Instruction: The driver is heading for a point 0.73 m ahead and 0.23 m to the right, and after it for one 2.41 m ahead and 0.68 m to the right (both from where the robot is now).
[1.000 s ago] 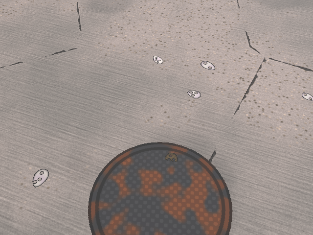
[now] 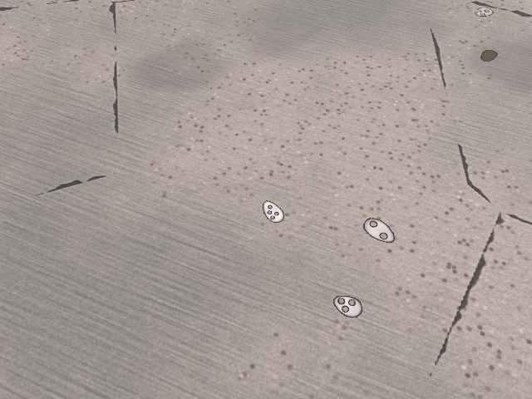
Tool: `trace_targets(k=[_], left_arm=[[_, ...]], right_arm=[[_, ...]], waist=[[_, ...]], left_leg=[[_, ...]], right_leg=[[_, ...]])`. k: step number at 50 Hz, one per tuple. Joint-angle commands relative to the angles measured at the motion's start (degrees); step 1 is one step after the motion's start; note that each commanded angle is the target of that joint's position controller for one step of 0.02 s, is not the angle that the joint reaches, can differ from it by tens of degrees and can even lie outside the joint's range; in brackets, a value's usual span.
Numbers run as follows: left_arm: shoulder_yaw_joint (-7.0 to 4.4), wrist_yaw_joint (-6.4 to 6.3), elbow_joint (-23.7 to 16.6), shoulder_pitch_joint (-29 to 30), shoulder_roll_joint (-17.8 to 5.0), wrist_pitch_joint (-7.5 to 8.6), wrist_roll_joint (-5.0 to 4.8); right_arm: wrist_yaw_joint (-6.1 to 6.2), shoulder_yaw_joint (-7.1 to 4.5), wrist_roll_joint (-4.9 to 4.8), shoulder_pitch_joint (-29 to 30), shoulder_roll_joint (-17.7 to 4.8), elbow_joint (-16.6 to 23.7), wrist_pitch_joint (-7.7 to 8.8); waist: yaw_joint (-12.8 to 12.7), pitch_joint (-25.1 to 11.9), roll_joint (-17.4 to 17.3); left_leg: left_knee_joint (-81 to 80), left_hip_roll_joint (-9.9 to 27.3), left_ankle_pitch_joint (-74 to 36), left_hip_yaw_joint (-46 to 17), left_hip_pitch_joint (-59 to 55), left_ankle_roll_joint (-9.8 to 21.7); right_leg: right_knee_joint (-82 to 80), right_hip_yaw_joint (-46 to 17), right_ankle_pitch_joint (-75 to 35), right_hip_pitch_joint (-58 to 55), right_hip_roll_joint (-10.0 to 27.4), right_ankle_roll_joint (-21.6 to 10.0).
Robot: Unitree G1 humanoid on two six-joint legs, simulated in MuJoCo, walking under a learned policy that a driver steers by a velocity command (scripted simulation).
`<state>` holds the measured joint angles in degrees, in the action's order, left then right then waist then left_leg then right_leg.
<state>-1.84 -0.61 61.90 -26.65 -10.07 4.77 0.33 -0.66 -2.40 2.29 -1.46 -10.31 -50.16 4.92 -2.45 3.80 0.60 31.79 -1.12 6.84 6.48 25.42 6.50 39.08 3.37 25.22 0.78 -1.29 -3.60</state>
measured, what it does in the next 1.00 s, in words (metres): walks ahead, turning right: right foot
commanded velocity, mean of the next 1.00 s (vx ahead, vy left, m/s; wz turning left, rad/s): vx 0.50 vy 0.00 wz -0.39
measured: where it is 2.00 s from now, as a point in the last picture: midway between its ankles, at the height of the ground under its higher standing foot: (398, 226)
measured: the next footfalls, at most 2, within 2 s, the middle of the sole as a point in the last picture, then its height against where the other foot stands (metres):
right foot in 0.54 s outside the picture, level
left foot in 1.08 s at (305, 274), level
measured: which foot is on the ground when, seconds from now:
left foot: down 0.00-0.52, up 0.54-1.00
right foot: up 0.00-0.52, down 0.54-1.00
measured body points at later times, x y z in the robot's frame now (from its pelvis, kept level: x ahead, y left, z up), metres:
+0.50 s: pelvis +0.26 -0.01 +0.01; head +0.30 -0.01 +0.45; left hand +0.46 +0.18 -0.12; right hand +0.16 -0.23 -0.14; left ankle +0.11 +0.07 -0.72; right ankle +0.38 -0.10 -0.71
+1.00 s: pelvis +0.53 -0.07 +0.02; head +0.56 -0.10 +0.46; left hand +0.60 +0.20 -0.11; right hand +0.64 -0.37 -0.08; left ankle +0.74 -0.01 -0.68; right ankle +0.38 -0.09 -0.72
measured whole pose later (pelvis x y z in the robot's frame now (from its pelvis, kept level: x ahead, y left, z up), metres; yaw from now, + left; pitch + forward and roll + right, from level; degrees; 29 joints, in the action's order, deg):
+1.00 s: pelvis +0.53 -0.07 +0.02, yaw -26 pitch +2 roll +0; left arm -4.1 -0.4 52.3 -25.8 -14.8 3.0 0.7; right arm -1.6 -1.4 1.8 -0.5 -14.0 -42.4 2.0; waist -5.8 2.0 -2.1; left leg 37.6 3.2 3.3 -1.3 35.8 -1.9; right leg 16.1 -10.3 18.5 -1.3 -7.9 -6.7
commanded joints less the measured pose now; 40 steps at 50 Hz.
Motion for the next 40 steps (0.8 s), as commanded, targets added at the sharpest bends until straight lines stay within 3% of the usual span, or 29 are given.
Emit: trace_targets(k=[1, 2, 3, 5, 7, 9, 14, 20, 23, 25, 26, 27, 28, 29, 30, 31, 32, 33, 35, 37, 40], left_arm=[[-1.77, 0.21, -4.44, -2.10, -7.46, 0.34, -0.24], [-1.68, 0.52, -5.87, 2.90, -6.72, 0.60, 0.20], [-1.58, 0.71, -6.06, 4.40, -5.42, 0.58, 0.25], [-1.46, 1.31, -5.65, 3.11, -3.62, -0.90, 1.72], [-1.51, 1.89, -5.70, 3.14, -3.04, -1.96, 1.78], [-1.58, 2.21, -7.01, 7.02, -3.41, -2.72, 1.51], [-1.33, 2.60, -10.74, 17.79, -3.80, -2.81, 0.78], [-0.16, 3.02, -14.70, 27.34, -2.71, -2.37, 1.05], [-0.71, 2.81, -14.92, 25.15, -3.77, -2.23, 1.30], [-1.75, 2.39, -12.97, 17.57, -5.52, -2.11, 1.44], [-2.63, 2.26, -10.99, 10.98, -6.95, -1.79, 1.75], [-4.14, 1.81, -9.01, 2.91, -10.43, -1.59, 2.64], [-5.87, 1.16, -9.76, 1.76, -16.81, -1.86, 2.83], [-5.93, 1.41, -9.74, 1.74, -17.05, -2.73, 0.82], [-5.51, 1.11, -9.82, 5.80, -15.64, -2.96, 0.27], [-4.73, 1.06, -10.16, 8.48, -12.35, -2.83, 0.12], [-4.18, 0.88, -10.55, 10.87, -10.47, -2.54, 0.12], [-3.64, 0.55, -10.69, 11.93, -9.13, -2.13, -0.32], [-3.53, 0.51, -10.67, 10.69, -9.89, -0.97, -0.62], [-3.95, 0.57, -10.55, 8.52, -11.89, -0.55, -0.60], [-4.01, 0.68, -10.62, 4.46, -12.30, -0.81, -0.50]], right_arm=[[0.16, -4.01, -1.38, -19.88, -12.99, -3.71, -0.98], [-0.03, -2.89, -1.67, -15.04, -9.07, -2.89, -0.72], [-0.10, -2.08, -1.39, -12.98, -6.39, -3.09, -0.30], [0.40, -1.12, -1.50, -13.90, -3.85, -4.78, 0.52], [0.63, -1.23, -1.58, -17.07, -5.05, -6.06, 1.43], [0.76, -1.52, -1.49, -19.00, -6.75, -6.58, 1.87], [1.06, -0.90, -1.47, -23.10, -6.07, -7.25, 1.99], [2.24, -0.61, -1.25, -28.07, -6.54, -8.91, 1.85], [3.05, -0.93, -1.09, -27.20, -8.38, -8.93, 1.26], [3.35, -1.42, -0.80, -25.68, -10.02, -8.45, 0.47], [3.16, -1.63, -0.89, -24.92, -10.67, -7.84, 0.01], [2.77, -1.66, -1.33, -22.85, -10.80, -6.13, 0.01], [1.49, -0.71, -2.24, -25.04, -5.03, -2.48, 0.39], [1.03, -1.53, -1.79, -19.50, -8.61, -0.19, 1.03], [0.67, -1.33, -1.77, -14.74, -8.34, 1.75, 1.79], [0.63, -1.26, -1.92, -14.43, -8.46, 1.91, 2.28], [0.77, -1.37, -1.45, -14.92, -8.11, 1.47, 1.82], [0.73, -1.25, -0.35, -15.94, -7.59, 1.63, 0.62], [0.24, -1.17, 0.61, -16.48, -6.67, 2.13, -1.51], [-0.07, -1.08, 0.58, -13.57, -6.50, 3.68, -2.50], [-0.21, -1.07, 0.29, -5.46, -7.29, 6.94, -2.91]], waist=[[6.38, -14.54, -5.65], [5.47, -7.40, -2.72], [3.56, -3.35, -1.18], [0.84, -1.86, -2.98], [0.15, -2.03, -3.15], [0.44, -0.61, -3.25], [2.68, 1.89, -3.53], [5.32, 3.14, -3.95], [3.29, 0.71, -5.48], [-0.14, -3.87, -7.03], [-2.96, -7.47, -6.71], [-7.32, -11.55, -3.78], [-3.99, -16.66, 9.13], [-4.63, -18.84, 5.00], [-2.86, -9.71, 1.76], [-0.75, -5.52, -1.83], [1.77, -2.64, -3.84], [3.59, -2.28, -3.05], [4.55, -3.28, -1.23], [4.16, -2.97, 0.03], [1.34, -1.51, 1.81]], left_leg=[[-16.49, 23.27, 10.28, -39.52, -37.60, 12.07], [-18.39, 21.17, 9.16, -31.70, -28.97, 10.48], [-20.71, 18.32, 5.02, -26.01, -22.35, 8.16], [-22.59, 14.28, -0.87, -18.67, -16.14, 5.36], [-23.42, 13.48, -6.45, -15.23, -15.95, 5.27], [-25.12, 13.25, -6.90, -11.89, -16.41, 4.57], [-26.24, 11.83, -12.68, -4.81, -20.12, 1.35], [-23.08, 13.59, -25.73, 1.50, -28.98, 0.36], [-14.93, 15.00, -46.25, 4.15, -33.73, -0.17], [-2.37, 15.61, -57.16, 5.56, -34.64, -0.07], [8.06, 15.36, -53.43, 6.08, -31.73, -0.28], [23.37, 14.10, -39.47, 6.59, -20.80, -1.53], [45.88, 3.98, 9.51, 6.33, 3.61, -4.44], [54.02, -1.24, 22.01, -6.16, 13.72, -4.63], [51.13, 3.35, 15.99, -8.91, 18.88, -4.17], [45.82, 5.26, 11.97, -8.47, 16.40, -4.34], [41.22, 6.68, 10.87, -8.39, 12.97, -4.99], [38.00, 7.46, 10.61, -8.45, 9.27, -6.05], [34.24, 7.60, 10.50, -7.57, 6.84, -7.71], [30.12, 7.60, 7.54, -6.49, 8.26, -9.00], [22.48, 7.42, 1.22, -5.91, 13.07, -10.01]], right_leg=[[38.90, -6.36, 0.23, 34.72, 0.78, -2.16], [36.48, -6.22, -4.41, 35.39, 2.85, -2.15], [32.42, -5.97, -7.26, 33.25, 4.89, -2.07], [27.39, -5.67, -9.20, 28.23, 6.56, -1.01], [25.82, -4.69, -10.48, 28.39, 6.42, -0.19], [23.59, -4.75, -13.98, 32.33, 6.89, 0.33], [12.36, -4.21, -23.94, 38.41, 6.00, 0.85], [-1.48, 2.56, -25.43, 36.77, 3.99, -1.19], [-4.10, 5.61, -18.22, 31.35, 0.39, -4.12], [-5.16, 7.05, -12.66, 23.13, -3.28, -6.97], [-8.73, 6.25, -13.01, 14.77, -4.54, -8.68], [-12.40, -1.75, -12.25, 1.49, 0.26, -11.77], [-13.84, -29.66, -14.93, -16.46, 18.15, -20.31], [-21.66, -45.81, -15.47, -18.37, 21.48, -23.39], [-23.22, -35.85, -16.26, -11.72, 19.88, -20.82], [-24.80, -30.41, -20.85, -4.38, 17.72, -17.93], [-25.71, -25.42, -26.37, 1.73, 14.62, -15.37], [-26.33, -21.49, -30.06, 5.85, 11.76, -13.94], [-26.53, -18.43, -35.51, 8.22, 9.34, -13.43], [-27.14, -17.12, -36.81, 9.30, 7.84, -12.90], [-27.69, -18.17, -35.97, 7.14, 6.97, -11.02]])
